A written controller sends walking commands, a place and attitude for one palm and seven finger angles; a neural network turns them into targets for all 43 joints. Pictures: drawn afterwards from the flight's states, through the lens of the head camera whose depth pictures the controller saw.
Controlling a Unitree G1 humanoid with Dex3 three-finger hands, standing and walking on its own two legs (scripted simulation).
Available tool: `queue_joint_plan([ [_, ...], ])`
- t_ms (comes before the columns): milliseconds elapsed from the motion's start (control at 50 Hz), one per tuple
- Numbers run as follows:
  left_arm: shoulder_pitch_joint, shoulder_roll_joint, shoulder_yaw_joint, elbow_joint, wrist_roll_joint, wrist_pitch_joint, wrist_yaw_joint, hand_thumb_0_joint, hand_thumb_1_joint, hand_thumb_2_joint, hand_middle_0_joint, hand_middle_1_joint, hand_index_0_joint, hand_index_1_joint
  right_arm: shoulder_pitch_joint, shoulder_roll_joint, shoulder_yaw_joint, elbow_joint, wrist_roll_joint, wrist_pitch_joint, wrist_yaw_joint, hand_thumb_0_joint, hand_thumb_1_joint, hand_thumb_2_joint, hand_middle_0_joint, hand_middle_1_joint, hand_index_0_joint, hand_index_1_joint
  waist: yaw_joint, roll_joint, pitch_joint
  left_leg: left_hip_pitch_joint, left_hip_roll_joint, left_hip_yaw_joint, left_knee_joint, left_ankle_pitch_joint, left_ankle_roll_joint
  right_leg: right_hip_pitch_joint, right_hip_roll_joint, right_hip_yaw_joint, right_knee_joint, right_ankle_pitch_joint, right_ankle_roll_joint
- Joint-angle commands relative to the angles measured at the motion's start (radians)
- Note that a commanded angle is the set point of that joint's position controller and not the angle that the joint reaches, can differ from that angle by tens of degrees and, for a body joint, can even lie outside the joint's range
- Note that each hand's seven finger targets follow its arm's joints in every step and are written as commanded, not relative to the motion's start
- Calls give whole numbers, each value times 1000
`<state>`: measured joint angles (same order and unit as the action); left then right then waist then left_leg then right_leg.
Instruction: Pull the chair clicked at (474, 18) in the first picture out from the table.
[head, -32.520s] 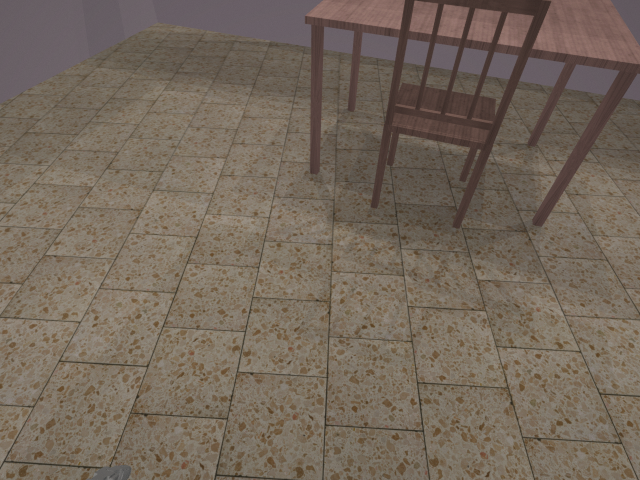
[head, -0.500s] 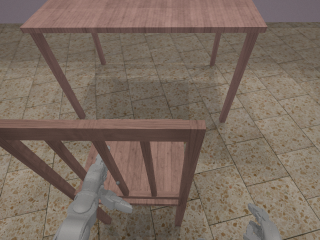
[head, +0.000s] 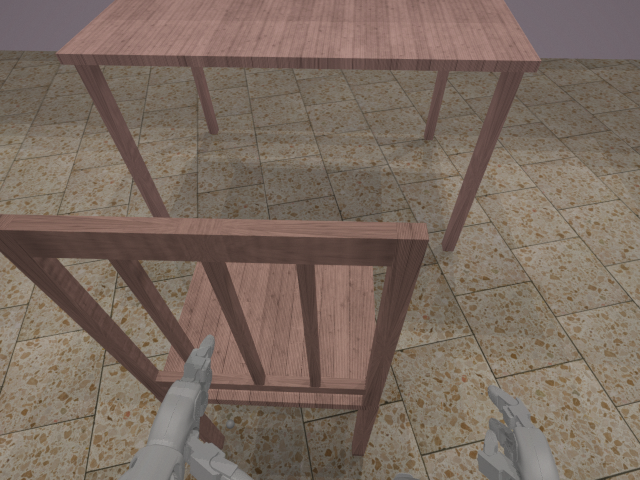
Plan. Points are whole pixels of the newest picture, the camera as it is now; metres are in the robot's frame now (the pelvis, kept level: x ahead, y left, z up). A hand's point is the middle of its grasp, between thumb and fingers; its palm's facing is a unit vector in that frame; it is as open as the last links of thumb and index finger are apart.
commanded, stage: draw the fingers out of the gap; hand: left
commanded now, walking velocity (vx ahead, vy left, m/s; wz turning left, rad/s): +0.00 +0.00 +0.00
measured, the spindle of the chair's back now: (241, 333) +0.32 +0.12 -0.01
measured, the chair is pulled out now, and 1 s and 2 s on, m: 0.59 0.59 0.59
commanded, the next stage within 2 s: draw the hand back to the body in 0.26 s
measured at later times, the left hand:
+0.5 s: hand (209, 454) +0.16 +0.13 +0.02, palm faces +0.00 -1.00 -0.01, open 17.5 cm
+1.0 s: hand (113, 419) +0.18 +0.19 +0.10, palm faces +0.18 -0.94 -0.29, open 16.8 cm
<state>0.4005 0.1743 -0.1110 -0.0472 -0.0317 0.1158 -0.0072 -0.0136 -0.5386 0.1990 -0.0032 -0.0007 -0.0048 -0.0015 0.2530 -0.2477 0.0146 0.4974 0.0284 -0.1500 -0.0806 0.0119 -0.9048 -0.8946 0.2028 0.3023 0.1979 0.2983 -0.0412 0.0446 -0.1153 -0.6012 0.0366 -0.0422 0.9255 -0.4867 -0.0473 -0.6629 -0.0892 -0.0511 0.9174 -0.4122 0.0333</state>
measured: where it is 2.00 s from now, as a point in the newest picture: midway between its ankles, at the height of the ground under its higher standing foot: outside the picture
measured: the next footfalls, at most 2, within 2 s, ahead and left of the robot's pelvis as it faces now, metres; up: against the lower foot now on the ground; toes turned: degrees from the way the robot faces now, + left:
none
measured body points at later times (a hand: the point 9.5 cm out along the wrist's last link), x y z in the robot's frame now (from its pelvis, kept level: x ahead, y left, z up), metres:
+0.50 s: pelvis +0.00 +0.00 -0.02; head +0.03 +0.00 +0.43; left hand +0.16 +0.18 +0.02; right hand +0.18 -0.23 -0.08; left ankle -0.01 +0.15 -0.69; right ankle +0.02 -0.14 -0.69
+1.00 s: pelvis +0.01 +0.00 +0.00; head +0.01 -0.01 +0.45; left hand +0.16 +0.24 +0.12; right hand +0.19 -0.22 -0.07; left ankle -0.01 +0.15 -0.69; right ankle +0.02 -0.14 -0.69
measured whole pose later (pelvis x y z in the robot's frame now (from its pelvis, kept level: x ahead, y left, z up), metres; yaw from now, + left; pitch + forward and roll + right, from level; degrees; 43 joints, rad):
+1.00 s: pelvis +0.01 +0.00 +0.00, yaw +0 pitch +6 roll -1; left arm 0.69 0.27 0.12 -0.48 -0.10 -0.07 0.04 -0.01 -0.41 0.26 -0.02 -0.03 -0.02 -0.03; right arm 0.25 -0.20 0.00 0.50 0.06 -0.14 -0.13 0.01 -0.90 -0.89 0.20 0.30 0.20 0.30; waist 0.03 0.06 -0.12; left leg -0.53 0.05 -0.05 0.94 -0.52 -0.05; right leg -0.58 -0.08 -0.06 0.91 -0.43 0.04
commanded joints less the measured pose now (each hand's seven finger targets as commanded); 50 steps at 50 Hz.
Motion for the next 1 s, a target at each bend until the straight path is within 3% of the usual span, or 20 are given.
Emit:
queue_joint_plan([
  [0, 11, 73, 42, -252, 16, -50, 37, 0, -550, 200, 0, 0, 0, 0, -73, -104, -46, -178, 1, -51, -9, 0, -900, -900, 200, 300, 200, 300, 1, -60, -130, 19, -45, 34, -141, 198, 57, 119, 50, -43, -136, 118, -33],
  [160, 155, 67, 21, -349, 19, -21, 39, 0, -550, 200, 0, 0, 0, 0, -89, -93, -43, -209, 2, -43, -16, 0, -900, -900, 200, 300, 200, 300, 5, -53, -104, -23, -45, 29, -120, 156, 60, 98, 50, -39, -136, 64, -37],
  [240, 171, 73, 20, -401, 17, -38, 37, 0, -550, 200, 0, 0, 0, 0, -77, -90, -43, -214, 2, -48, -25, 0, -900, -900, 200, 300, 200, 300, -8, -66, -94, -36, -49, 27, -98, 138, 63, 70, 54, -39, -128, 38, -33],
  [340, 256, 46, -21, -444, 26, -51, 29, 0, -550, 200, 0, 0, 0, 0, -74, -82, -47, -222, 4, -57, -27, 0, -900, -900, 200, 300, 200, 300, -6, -23, -117, -29, -49, 23, -80, 159, 62, 53, 54, -45, -102, 60, -36],
  [360, 288, 65, 2, -440, 27, -46, 31, 0, -550, 200, 0, 0, 0, 0, -80, -81, -51, -220, 4, -56, -29, 0, -900, -900, 200, 300, 200, 300, 4, -29, -119, -43, -47, 21, -80, 173, 62, 67, 55, -45, -101, 70, -40],
  [380, 185, -35, 4, -580, -106, -186, 13, 0, -550, 200, 0, 0, 0, 0, -75, -67, -46, -208, 3, -83, -30, 0, -900, -900, 200, 300, 200, 300, -9, -96, -107, -64, -61, 15, -33, 190, 55, 21, 67, -66, -77, 101, -35],
  [400, 249, 28, 60, -514, -103, -248, 5, 0, -550, 200, 0, 0, 0, 0, -77, -72, -57, -177, 3, -97, -29, 0, -900, -900, 200, 300, 200, 300, 14, -92, -135, -77, -60, 25, -16, 185, 53, 29, 67, -57, -61, 93, -37],
  [460, 254, 83, 131, -563, -124, -358, -11, 0, -550, 200, 0, 0, 0, 0, -74, -66, -63, -156, 7, -115, -23, 0, -900, -900, 200, 300, 200, 300, 34, -11, -155, -80, -59, 24, -11, 203, 48, 31, 66, -53, -34, 92, -46],
  [540, 299, 44, 115, -515, -132, -522, -70, 0, -550, 200, 0, 0, 0, 0, -98, -49, -78, -128, 15, -114, 11, 0, -900, -900, 200, 300, 200, 300, 34, -4, -141, -128, -51, 27, 38, 213, 40, -24, 66, -48, 26, 118, -45],
  [560, 319, 62, 134, -486, -129, -550, -86, 0, -550, 200, 0, 0, 0, 0, -111, -46, -84, -120, 16, -110, 21, 0, -900, -900, 200, 300, 200, 300, 41, -10, -136, -150, -46, 25, 45, 217, 40, -16, 65, -42, 32, 123, -49],
  [580, 352, 58, 126, -466, -127, -551, -108, 0, -550, 200, 0, 0, 0, 0, -116, -53, -85, -131, 20, -102, 28, 0, -900, -900, 200, 300, 200, 300, 38, 10, -144, -136, -45, 32, 38, 198, 41, -12, 63, -39, 26, 109, -47],
  [620, 375, 73, 135, -482, -138, -498, -142, 0, -550, 200, 0, 0, 0, 0, -131, -60, -87, -163, 30, -83, 28, 0, -900, -900, 200, 300, 200, 300, 38, -10, -151, -121, -43, 36, 7, 163, 46, 33, 57, -33, -7, 81, -42],
  [700, 336, 143, 225, -613, -188, -393, -154, 0, -550, 200, 0, 0, 0, 0, -146, -58, -76, -201, 42, -63, -6, 0, -900, -900, 200, 300, 200, 300, 43, -33, -176, -85, -43, 34, -28, 141, 58, 100, 53, -26, -59, 47, -34],
  [760, 270, 192, 312, -669, -225, -392, -125, 0, -550, 200, 0, 0, 0, 0, -136, -52, -66, -183, 43, -70, -34, 0, -900, -900, 200, 300, 200, 300, 46, -57, -145, -67, -39, 24, -45, 155, 59, 117, 62, -31, -91, 44, -36],
  [860, 274, 146, 308, -584, -251, -397, -148, 0, -369, 287, -25, -37, -25, -37, -121, -55, -57, -141, 48, -107, -39, 0, -900, -900, 200, 300, 200, 300, 34, -44, -103, -7, -34, 19, -78, 198, 55, 136, 64, -43, -131, 102, -31],
  [880, 356, 303, 348, -576, -78, -285, 5, 0, -332, 305, -30, -45, -30, -45, -91, -45, -60, -162, 27, -64, -60, 0, -900, -900, 200, 300, 200, 300, 106, 9, -139, 41, -3, 41, -144, 212, 41, 229, 33, 10, -160, 122, -55],
  [900, 359, 199, 284, -642, -60, -239, 64, 0, -296, 322, -35, -53, -35, -53, -82, -33, -49, -187, 21, -49, -61, 0, -900, -900, 200, 300, 200, 300, 70, 10, -86, 51, -12, 43, -168, 205, 39, 234, 25, -10, -176, 134, -52],
  [920, 364, 175, 271, -615, -46, -214, 92, 0, -260, 340, -40, -60, -40, -60, -91, -34, -52, -178, 24, -41, -61, 0, -900, -900, 200, 300, 200, 300, 63, -17, -50, 59, -7, 40, -174, 198, 35, 222, 26, -17, -186, 130, -50],
  [940, 353, 155, 248, -615, -35, -198, 112, 0, -224, 357, -45, -68, -45, -68, -96, -35, -47, -169, 19, -29, -59, 0, -900, -900, 200, 300, 200, 300, 61, 12, -19, 75, -6, 42, -190, 198, 38, 232, 26, -22, -197, 130, -51],
  [980, 342, 187, 269, -624, -20, -173, 146, 0, -151, 393, -55, -82, -55, -82, -105, -41, -41, -162, 16, -14, -63, 0, -900, -900, 200, 300, 200, 300, 62, 7, -10, 108, -7, 43, -218, 214, 40, 274, 28, -24, -225, 149, -51],
])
